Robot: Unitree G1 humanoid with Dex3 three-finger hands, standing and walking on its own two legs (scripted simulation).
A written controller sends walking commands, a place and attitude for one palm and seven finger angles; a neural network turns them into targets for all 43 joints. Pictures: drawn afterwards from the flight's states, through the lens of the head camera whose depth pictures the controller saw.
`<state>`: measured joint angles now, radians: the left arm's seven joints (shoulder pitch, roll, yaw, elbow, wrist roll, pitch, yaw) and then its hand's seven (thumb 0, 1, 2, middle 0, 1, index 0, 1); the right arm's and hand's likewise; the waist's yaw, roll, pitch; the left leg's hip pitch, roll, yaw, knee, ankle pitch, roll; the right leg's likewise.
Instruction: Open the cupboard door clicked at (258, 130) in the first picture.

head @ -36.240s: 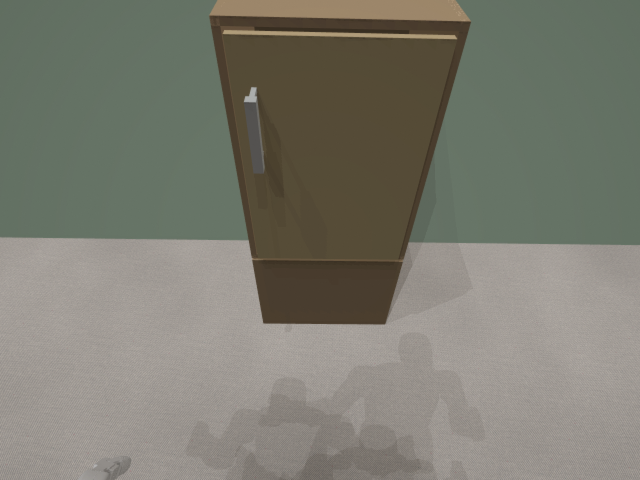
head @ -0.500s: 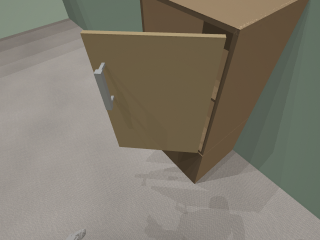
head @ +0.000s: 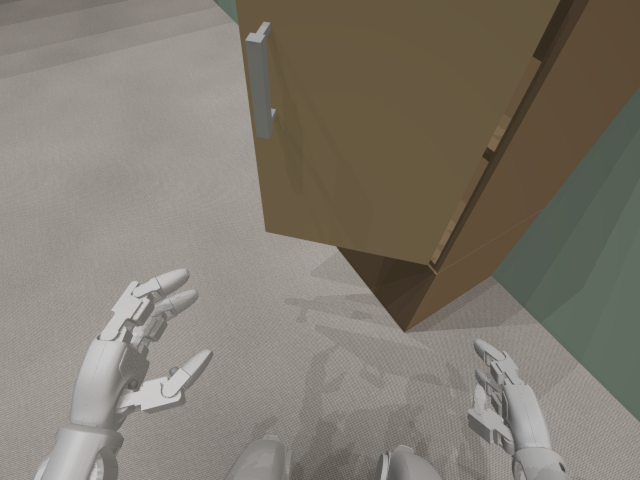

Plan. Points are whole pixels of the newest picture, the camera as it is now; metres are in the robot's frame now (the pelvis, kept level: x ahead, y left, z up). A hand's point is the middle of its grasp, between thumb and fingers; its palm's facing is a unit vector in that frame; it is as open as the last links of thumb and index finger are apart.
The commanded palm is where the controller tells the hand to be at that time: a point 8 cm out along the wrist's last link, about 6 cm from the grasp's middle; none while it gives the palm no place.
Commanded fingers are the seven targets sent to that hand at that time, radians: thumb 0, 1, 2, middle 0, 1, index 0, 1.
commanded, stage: raise the hand with hooked fingers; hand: left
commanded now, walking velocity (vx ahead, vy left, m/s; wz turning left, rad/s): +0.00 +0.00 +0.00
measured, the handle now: (264, 83) +0.62 +0.17 +0.13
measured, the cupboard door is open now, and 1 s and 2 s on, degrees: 45 45 45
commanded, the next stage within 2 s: move the hooked fingers beside the handle in 1.50 s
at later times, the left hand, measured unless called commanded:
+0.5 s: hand (151, 301) +0.27 +0.22 +0.09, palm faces -0.11 -0.99 -0.08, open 12.6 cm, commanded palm +0.25 +0.28 +0.11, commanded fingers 0.00 -0.41 0.34 -0.29 -1.14 -0.29 -1.14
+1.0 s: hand (96, 218) +0.32 +0.28 +0.16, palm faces -0.03 -1.00 -0.06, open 13.9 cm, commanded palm +0.29 +0.32 +0.15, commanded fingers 0.00 -0.50 0.30 -0.30 -1.20 -0.30 -1.20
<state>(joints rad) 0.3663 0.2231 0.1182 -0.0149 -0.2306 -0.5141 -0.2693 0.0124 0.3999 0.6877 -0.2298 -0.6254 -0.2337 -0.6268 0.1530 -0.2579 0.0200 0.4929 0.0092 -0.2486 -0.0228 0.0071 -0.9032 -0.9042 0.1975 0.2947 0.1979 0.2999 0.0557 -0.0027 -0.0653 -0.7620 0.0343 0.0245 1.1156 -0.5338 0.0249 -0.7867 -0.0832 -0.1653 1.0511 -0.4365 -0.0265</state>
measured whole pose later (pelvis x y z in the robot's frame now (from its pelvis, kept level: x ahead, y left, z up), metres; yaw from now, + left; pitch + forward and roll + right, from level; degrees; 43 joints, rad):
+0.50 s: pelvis +0.01 +0.01 +0.03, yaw -1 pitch +8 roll -2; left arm 0.18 0.34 0.26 0.15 -0.30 -0.28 -0.41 0.00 -0.18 0.44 -0.27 -1.00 -0.28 -1.00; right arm 0.27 -0.32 0.02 0.58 0.04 -0.27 -0.08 0.01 -0.90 -0.90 0.20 0.30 0.20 0.30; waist -0.01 0.02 -0.05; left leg -0.59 0.03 0.06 0.91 -0.46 0.04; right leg -0.63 -0.07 -0.13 0.85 -0.35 0.00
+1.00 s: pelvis +0.03 +0.01 +0.05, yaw -1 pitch +5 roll -2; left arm -0.09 0.45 0.44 0.38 -0.36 -0.19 -0.54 -0.01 -0.49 0.30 -0.30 -1.20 -0.30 -1.20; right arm 0.26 -0.29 0.08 0.59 0.04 -0.23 -0.09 0.01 -0.90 -0.90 0.20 0.30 0.20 0.30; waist 0.01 0.03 -0.02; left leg -0.43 0.03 0.06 0.76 -0.41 0.03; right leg -0.47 -0.05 -0.14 0.70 -0.31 -0.01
